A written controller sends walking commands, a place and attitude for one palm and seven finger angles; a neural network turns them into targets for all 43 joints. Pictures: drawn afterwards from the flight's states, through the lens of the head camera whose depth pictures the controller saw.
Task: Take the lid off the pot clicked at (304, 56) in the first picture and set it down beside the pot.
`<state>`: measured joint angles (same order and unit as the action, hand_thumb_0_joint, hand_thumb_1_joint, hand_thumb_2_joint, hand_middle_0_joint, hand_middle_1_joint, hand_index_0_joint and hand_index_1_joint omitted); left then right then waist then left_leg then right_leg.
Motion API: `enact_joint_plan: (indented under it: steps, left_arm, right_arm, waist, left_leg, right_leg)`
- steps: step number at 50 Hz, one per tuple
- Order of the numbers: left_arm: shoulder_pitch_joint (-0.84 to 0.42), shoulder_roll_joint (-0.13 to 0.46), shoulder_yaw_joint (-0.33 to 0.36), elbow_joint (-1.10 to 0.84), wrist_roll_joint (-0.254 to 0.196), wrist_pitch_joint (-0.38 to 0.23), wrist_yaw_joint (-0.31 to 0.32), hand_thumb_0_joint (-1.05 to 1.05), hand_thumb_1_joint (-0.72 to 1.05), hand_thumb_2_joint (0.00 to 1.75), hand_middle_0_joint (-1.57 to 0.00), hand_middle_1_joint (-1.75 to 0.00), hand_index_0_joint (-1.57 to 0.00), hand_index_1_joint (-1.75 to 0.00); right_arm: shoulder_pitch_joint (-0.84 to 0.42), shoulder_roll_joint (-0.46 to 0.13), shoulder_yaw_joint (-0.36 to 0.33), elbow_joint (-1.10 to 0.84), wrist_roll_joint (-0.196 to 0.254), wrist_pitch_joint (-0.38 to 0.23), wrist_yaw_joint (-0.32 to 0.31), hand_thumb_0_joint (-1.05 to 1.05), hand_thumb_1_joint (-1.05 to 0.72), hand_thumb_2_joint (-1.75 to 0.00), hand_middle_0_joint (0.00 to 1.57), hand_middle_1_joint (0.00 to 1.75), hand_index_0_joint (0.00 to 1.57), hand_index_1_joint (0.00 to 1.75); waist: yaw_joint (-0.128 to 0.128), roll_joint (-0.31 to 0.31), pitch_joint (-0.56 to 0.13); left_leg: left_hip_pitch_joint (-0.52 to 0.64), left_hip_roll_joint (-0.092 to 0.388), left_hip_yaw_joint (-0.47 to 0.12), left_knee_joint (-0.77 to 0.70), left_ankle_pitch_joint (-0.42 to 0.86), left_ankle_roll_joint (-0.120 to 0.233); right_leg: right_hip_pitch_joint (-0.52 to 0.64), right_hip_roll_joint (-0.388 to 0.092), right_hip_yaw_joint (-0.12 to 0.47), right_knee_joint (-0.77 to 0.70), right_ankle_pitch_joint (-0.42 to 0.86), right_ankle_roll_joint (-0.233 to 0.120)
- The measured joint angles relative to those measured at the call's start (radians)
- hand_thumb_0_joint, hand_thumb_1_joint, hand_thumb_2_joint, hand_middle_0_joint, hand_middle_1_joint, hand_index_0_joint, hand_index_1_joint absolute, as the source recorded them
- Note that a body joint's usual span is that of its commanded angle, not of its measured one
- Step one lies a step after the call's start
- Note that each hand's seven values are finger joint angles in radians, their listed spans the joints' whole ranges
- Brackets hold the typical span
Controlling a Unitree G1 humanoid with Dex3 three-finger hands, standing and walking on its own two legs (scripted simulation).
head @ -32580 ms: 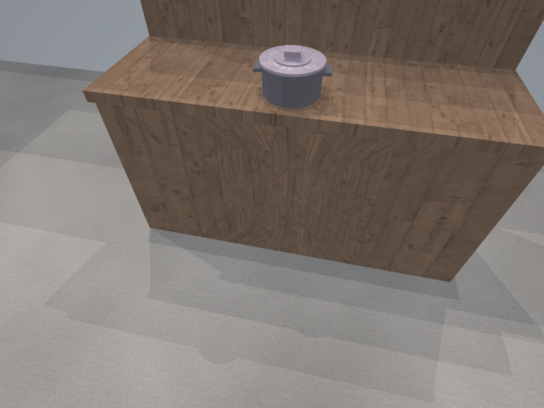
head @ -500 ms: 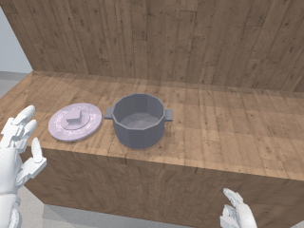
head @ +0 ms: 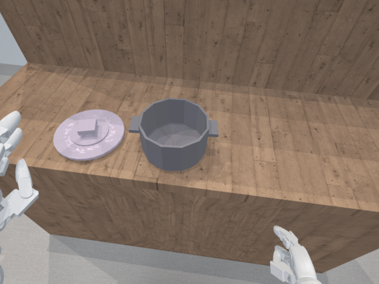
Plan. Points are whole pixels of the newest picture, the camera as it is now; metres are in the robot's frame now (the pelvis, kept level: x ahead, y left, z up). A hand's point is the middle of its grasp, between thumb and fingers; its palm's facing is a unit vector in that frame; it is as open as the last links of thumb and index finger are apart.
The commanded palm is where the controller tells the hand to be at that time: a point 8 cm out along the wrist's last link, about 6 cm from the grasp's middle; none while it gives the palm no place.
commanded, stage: step back with the hand held close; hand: left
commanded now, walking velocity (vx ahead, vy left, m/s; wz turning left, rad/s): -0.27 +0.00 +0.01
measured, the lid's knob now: (87, 126) +0.49 +0.34 -0.01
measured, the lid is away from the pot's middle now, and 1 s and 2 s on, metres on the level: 0.25 0.25 0.25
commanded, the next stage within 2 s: stop stepping back and stand still in 1.18 s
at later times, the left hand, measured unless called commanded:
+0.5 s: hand (28, 238) +0.14 +0.24 +0.16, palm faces +0.32 -0.85 -0.42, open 7.4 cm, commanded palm +0.08 +0.29 +0.17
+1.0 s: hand out of the picture +0.07 +0.24 +0.16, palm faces +0.20 -0.87 -0.44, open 7.4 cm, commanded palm +0.01 +0.30 +0.17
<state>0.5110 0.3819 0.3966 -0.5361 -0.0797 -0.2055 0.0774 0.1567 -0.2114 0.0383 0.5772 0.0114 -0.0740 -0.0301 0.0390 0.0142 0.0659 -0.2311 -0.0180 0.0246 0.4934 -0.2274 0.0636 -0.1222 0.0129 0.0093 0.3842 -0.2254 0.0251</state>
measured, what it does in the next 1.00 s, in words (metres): walks backwards: right foot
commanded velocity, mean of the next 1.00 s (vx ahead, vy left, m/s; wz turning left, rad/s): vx -0.33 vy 0.00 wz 0.03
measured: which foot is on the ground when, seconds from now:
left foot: down 0.00-1.00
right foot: down 0.00-0.58, up 0.60-0.82, down 0.84-1.00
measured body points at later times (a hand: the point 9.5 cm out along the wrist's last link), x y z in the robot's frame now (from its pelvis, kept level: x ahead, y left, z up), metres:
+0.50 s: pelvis -0.05 +0.01 -0.02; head -0.04 +0.02 +0.43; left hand +0.12 +0.28 +0.18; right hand +0.11 -0.23 -0.09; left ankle +0.02 +0.08 -0.73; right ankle -0.01 -0.14 -0.74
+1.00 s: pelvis -0.12 +0.02 -0.02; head -0.10 +0.06 +0.43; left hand +0.05 +0.28 +0.18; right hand +0.04 -0.21 -0.08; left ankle +0.02 +0.08 -0.74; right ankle -0.16 -0.14 -0.74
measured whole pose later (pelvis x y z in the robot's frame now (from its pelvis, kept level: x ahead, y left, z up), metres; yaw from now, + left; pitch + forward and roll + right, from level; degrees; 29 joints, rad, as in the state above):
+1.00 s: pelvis -0.12 +0.02 -0.02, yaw -1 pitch +0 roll -6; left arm 0.65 0.47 0.38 -0.71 -0.08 -0.27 0.08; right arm 0.20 -0.17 0.01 0.55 0.02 -0.08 -0.04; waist -0.02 0.01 0.04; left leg -0.54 0.04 0.03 0.65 -0.21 0.05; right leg -0.19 0.02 -0.06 0.55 -0.35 0.05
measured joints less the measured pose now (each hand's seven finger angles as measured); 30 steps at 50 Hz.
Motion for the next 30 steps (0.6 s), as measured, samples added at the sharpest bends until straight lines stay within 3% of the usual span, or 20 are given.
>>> enact_joint_plan:
  steps: [6,13,19,24,27,30]
  left_arm:
    - [0.108,-0.001,-0.061,-0.053,0.018,0.015,-0.024,0.02,0.9,0.9,-0.21,-0.3,-0.21,-0.3]
    - [0.166,0.08,0.008,-0.146,0.013,0.021,0.003,0.02,0.89,0.9,-0.21,-0.3,-0.22,-0.3]
    - [0.121,0.047,0.013,-0.132,0.013,-0.001,0.016,0.02,0.89,0.9,-0.21,-0.3,-0.22,-0.3]
    - [0.113,0.014,-0.019,-0.103,0.015,-0.012,0.025,0.01,0.89,0.9,-0.21,-0.3,-0.22,-0.3]
    - [0.113,0.009,-0.032,-0.109,0.018,-0.013,0.034,0.01,0.89,0.9,-0.21,-0.3,-0.22,-0.3]
    - [0.118,0.02,-0.022,-0.123,0.022,-0.019,0.044,0.02,0.89,0.9,-0.21,-0.3,-0.22,-0.3]
  right_arm:
    - [0.012,-0.016,-0.036,-0.033,0.006,0.03,0.002,0.01,-0.9,-0.9,0.21,0.3,0.2,0.3]
    - [0.036,0.004,-0.051,-0.051,0.004,0.022,-0.003,0.01,-0.9,-0.9,0.21,0.3,0.2,0.3]
    - [0.042,0.012,-0.04,-0.044,0.013,0.013,-0.001,0.01,-0.9,-0.9,0.21,0.3,0.2,0.3]
    - [0.072,0.02,-0.042,-0.036,0.019,0.025,-0.008,0.01,-0.9,-0.9,0.21,0.3,0.2,0.3]
    - [0.081,0.012,-0.046,-0.026,0.018,0.028,-0.016,0.01,-0.9,-0.9,0.21,0.3,0.2,0.3]
    - [0.084,0.004,-0.047,-0.031,0.019,0.019,-0.028,0.01,-0.9,-0.9,0.21,0.3,0.2,0.3]
  waist:
    - [-0.031,-0.031,0.021]
    - [-0.023,-0.055,0.025]
    - [-0.032,0.01,0.014]
    - [-0.06,0.004,-0.023]
    - [-0.07,-0.018,-0.02]
    - [-0.064,-0.035,-0.012]
  left_leg:
    - [-0.054,-0.016,0.022,0.027,0.0,0.016]
    - [-0.093,-0.024,0.042,0.067,-0.002,0.021]
    - [-0.13,0.007,0.021,0.132,-0.013,0.009]
    - [-0.191,0.007,-0.002,0.216,-0.151,-0.019]
    - [-0.202,0.006,-0.002,0.217,-0.094,-0.012]
    - [-0.212,0.014,0.01,0.204,0.014,0.021]
  right_leg:
    - [-0.08,-0.018,0.019,0.075,-0.022,0.016]
    - [-0.151,-0.042,0.003,0.193,-0.102,-0.002]
    - [-0.149,-0.028,-0.04,0.176,-0.028,0.012]
    - [-0.175,-0.031,-0.071,0.191,-0.032,0.003]
    - [-0.187,-0.039,-0.082,0.214,-0.035,0.009]
    - [-0.214,-0.035,-0.077,0.254,-0.07,0.005]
